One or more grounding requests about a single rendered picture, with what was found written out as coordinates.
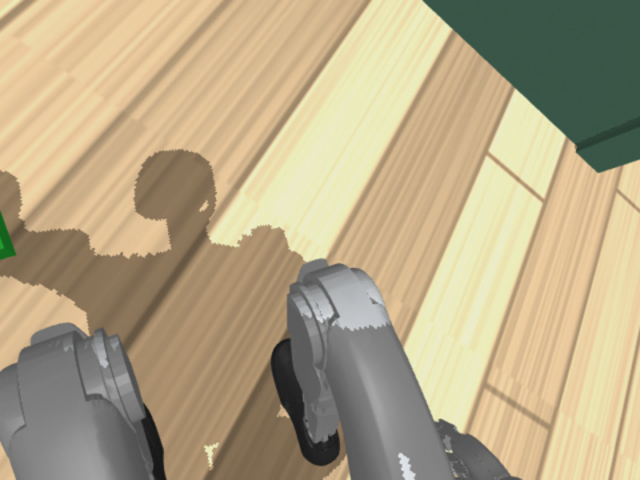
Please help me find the left robot foot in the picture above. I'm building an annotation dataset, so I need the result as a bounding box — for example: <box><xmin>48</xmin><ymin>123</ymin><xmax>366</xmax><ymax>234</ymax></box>
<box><xmin>141</xmin><ymin>403</ymin><xmax>166</xmax><ymax>480</ymax></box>

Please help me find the right robot foot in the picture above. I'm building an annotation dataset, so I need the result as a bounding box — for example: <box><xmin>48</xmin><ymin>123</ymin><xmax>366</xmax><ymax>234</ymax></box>
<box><xmin>271</xmin><ymin>338</ymin><xmax>340</xmax><ymax>466</ymax></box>

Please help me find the armchair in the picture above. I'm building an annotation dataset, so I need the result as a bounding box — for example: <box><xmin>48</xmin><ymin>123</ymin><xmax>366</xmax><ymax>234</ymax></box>
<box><xmin>422</xmin><ymin>0</ymin><xmax>640</xmax><ymax>173</ymax></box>

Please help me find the small box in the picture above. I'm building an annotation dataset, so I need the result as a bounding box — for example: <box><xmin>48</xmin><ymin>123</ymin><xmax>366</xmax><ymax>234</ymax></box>
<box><xmin>0</xmin><ymin>211</ymin><xmax>16</xmax><ymax>260</ymax></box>

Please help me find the right robot hand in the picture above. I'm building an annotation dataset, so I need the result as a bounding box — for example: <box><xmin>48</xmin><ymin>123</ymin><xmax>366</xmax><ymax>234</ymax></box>
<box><xmin>434</xmin><ymin>419</ymin><xmax>511</xmax><ymax>480</ymax></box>

